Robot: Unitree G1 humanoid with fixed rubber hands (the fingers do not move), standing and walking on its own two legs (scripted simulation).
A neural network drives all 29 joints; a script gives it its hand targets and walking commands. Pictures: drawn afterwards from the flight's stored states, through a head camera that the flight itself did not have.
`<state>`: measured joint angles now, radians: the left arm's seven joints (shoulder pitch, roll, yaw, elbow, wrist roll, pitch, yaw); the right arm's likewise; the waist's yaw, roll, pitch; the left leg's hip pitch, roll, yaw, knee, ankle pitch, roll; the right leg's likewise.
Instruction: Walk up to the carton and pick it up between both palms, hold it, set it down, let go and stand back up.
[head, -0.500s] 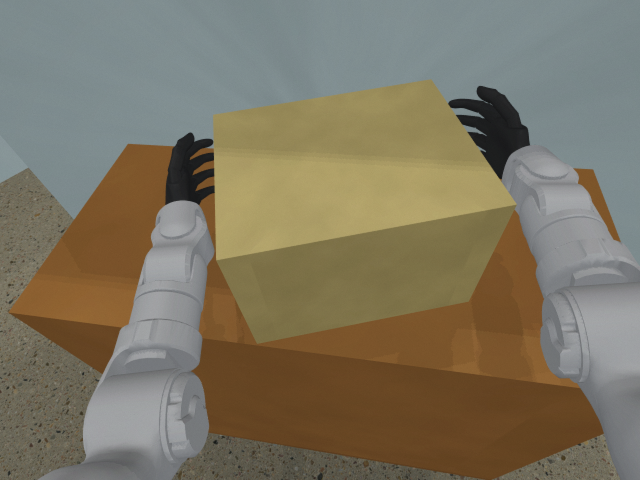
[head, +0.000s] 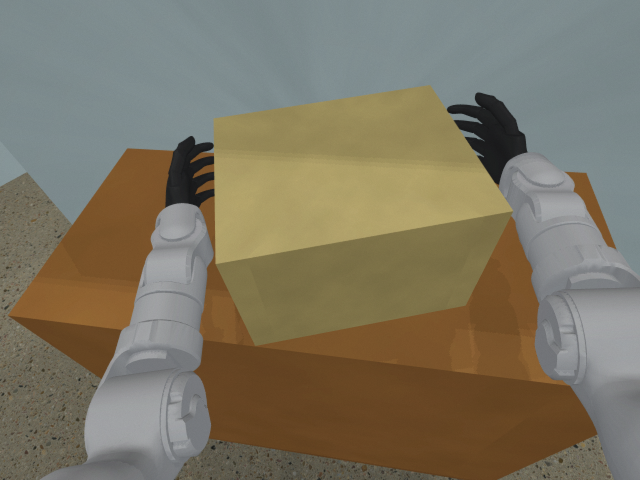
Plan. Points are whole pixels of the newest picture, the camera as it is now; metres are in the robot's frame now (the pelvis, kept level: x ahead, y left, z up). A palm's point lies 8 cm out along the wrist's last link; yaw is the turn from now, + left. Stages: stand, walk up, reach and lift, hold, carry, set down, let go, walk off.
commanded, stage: reach and lift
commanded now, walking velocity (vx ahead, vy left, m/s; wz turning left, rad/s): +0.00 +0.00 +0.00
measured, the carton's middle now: (343, 214) +0.44 +0.06 +0.09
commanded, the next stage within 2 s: none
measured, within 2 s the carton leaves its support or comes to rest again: leaves its support in 0.58 s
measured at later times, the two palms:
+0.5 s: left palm (179, 208) +0.38 +0.25 +0.14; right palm (506, 172) +0.47 -0.13 +0.16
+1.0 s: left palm (179, 196) +0.38 +0.24 +0.17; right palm (534, 173) +0.44 -0.14 +0.18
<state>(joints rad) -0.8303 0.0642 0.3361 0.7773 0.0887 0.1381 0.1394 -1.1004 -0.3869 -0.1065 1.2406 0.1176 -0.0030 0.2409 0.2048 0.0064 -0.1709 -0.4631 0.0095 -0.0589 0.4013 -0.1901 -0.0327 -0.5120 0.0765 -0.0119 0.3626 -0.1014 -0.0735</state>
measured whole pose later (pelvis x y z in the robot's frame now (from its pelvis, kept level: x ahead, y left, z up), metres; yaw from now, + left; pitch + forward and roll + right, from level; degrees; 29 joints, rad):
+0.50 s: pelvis +0.00 +0.01 +0.00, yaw +0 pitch +11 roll +0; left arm -0.81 0.06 0.34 0.79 0.09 0.20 0.17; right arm -1.01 -0.34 -0.07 1.21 0.12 -0.02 0.18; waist 0.17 0.01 -0.17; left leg -0.39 0.00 -0.06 0.40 -0.19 -0.03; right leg -0.44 0.07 -0.01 0.35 -0.10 -0.07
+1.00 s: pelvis -0.01 +0.02 +0.00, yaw +0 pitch +7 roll +0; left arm -0.80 0.07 0.34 0.72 0.06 0.33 0.16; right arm -0.97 -0.34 -0.07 1.08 0.12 0.14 0.16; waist 0.10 0.01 -0.17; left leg -0.33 -0.01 -0.06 0.40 -0.19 -0.01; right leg -0.36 0.06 -0.01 0.33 -0.09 -0.06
